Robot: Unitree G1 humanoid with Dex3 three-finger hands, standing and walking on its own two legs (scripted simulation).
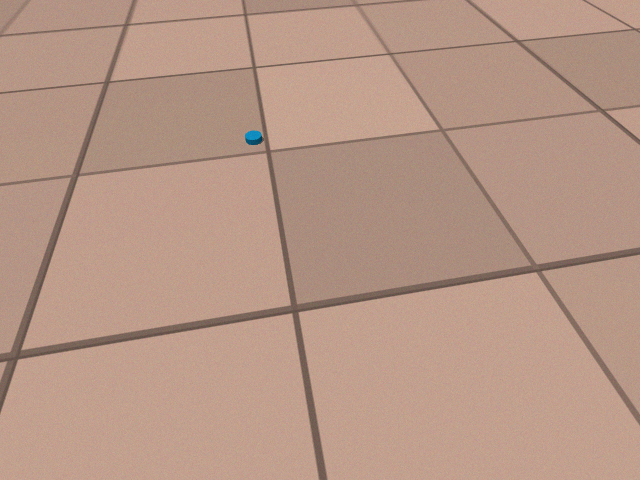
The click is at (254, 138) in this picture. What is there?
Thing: low tin
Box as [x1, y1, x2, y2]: [245, 131, 261, 144]
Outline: 245,134 246,142 249,144 256,144 261,141 261,135 258,131 249,131
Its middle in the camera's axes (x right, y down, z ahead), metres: -0.35 -0.55 +2.12
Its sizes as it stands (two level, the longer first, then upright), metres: 0.088 0.088 0.032
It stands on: the floor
